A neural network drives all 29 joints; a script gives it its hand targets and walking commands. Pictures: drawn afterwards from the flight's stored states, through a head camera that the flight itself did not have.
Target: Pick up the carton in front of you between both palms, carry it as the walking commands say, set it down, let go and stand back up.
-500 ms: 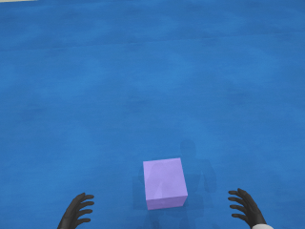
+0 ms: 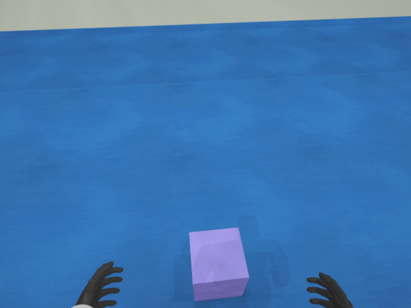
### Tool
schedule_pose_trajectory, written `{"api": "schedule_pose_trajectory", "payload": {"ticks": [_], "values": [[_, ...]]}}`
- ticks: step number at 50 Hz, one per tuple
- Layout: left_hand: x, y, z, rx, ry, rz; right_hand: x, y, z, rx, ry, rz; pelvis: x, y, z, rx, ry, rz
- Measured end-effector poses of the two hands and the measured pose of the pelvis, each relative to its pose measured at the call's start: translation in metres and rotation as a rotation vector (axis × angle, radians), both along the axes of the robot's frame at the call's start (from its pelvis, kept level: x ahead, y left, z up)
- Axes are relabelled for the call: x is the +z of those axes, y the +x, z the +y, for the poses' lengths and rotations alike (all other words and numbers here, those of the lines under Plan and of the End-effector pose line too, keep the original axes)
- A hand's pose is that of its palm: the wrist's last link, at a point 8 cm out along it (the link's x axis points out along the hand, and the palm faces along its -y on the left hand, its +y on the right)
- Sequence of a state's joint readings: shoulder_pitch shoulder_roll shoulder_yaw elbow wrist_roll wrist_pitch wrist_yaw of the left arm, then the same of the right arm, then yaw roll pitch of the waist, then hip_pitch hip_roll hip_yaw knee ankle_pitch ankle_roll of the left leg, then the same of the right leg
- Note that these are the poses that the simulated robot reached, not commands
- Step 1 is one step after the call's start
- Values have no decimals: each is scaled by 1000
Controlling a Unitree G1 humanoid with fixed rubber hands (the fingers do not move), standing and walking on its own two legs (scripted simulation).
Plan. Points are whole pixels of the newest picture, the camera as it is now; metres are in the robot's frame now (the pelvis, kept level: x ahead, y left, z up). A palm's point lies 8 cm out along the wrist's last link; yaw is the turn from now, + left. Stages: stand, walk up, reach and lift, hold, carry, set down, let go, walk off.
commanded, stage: stand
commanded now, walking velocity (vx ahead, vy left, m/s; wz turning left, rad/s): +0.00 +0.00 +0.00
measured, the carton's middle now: (216, 265) +0.45 -0.02 -0.65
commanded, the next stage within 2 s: none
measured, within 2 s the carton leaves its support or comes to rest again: neither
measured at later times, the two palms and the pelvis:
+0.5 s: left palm out of the picture +0.16 +0.29 -0.09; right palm out of the picture +0.16 -0.28 -0.07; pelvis +0.03 +0.01 +0.00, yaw +0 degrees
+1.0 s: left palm out of the picture +0.13 +0.30 -0.09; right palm out of the picture +0.12 -0.29 -0.08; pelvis +0.01 +0.01 +0.01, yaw +0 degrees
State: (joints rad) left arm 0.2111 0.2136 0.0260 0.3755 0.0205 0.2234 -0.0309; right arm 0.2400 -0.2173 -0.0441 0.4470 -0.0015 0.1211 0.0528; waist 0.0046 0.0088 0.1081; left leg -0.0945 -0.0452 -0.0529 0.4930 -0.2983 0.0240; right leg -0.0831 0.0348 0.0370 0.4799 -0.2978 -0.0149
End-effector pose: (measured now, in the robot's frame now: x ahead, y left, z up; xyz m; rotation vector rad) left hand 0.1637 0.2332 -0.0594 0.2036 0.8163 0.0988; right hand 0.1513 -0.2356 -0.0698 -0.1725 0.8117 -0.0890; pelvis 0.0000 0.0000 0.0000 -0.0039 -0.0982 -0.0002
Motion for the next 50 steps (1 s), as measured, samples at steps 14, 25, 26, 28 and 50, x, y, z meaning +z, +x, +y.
{"api": "schedule_pose_trajectory", "payload": {"ticks": [14, 25, 26, 28, 50], "values": [[-25, -7, 51, 26, 130, 59, -4, -8, -54, -37, -210, 91, -3, 15, 2, 0, -6, 93], [-32, 1, 55, 20, 130, 95, -4, 7, -49, -43, -212, 90, 0, 25, 6, -6, -4, 100], [-31, 1, 55, 20, 132, 97, -5, 7, -48, -43, -210, 92, 0, 25, 7, -6, -4, 100], [-31, 1, 57, 21, 135, 101, -6, 6, -47, -44, -208, 96, 0, 26, 7, -6, -3, 98], [-33, -38, 67, 41, 154, 173, -11, -29, -58, -53, -218, 167, 5, 8, 7, -4, 0, 67]]}}
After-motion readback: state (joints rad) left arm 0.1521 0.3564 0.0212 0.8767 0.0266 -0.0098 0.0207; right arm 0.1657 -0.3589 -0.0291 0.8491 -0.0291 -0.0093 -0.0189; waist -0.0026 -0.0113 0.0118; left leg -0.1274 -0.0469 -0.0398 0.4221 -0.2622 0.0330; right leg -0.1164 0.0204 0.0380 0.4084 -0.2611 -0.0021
